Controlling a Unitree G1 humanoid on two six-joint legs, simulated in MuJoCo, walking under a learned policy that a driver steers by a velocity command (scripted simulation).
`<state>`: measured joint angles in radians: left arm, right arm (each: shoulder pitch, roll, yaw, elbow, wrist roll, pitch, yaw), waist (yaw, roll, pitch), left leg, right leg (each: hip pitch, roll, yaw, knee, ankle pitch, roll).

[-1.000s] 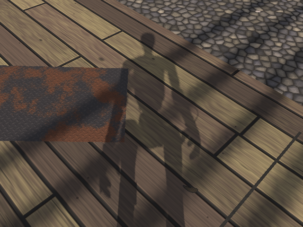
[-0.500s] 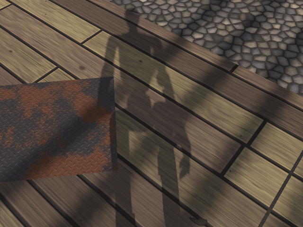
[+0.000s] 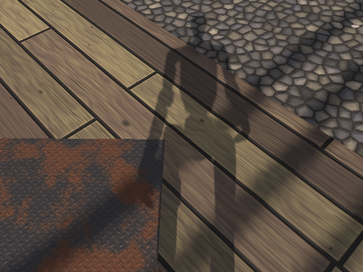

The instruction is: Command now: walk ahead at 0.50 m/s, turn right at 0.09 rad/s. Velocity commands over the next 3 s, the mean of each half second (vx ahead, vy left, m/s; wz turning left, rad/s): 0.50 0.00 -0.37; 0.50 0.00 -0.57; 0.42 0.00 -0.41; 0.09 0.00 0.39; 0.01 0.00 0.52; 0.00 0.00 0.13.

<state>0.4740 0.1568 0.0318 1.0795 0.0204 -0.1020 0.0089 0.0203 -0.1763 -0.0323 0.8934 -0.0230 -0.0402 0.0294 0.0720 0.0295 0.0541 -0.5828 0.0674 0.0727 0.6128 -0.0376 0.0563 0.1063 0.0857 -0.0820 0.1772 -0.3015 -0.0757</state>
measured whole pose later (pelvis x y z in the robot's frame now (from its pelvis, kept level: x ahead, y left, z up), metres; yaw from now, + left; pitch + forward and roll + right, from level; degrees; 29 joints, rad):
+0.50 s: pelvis +0.27 +0.01 +0.00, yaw -14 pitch +0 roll +1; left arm 0.08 0.20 0.05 0.87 0.03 -0.01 -0.05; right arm 0.42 -0.17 -0.05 1.02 -0.02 -0.11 -0.02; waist -0.03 -0.03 0.06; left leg 0.07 -0.02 0.30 0.24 -0.32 0.03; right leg -0.63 -0.08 -0.09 0.72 -0.02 -0.09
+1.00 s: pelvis +0.53 -0.10 +0.01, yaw -31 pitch +2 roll +0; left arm 0.41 0.25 0.07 0.90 0.00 -0.05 0.00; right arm 0.06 -0.24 -0.05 0.76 -0.04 -0.02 0.02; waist 0.07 0.04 0.04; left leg -0.69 0.11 -0.03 0.82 -0.08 -0.05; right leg -0.04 0.15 0.11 0.27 -0.25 -0.14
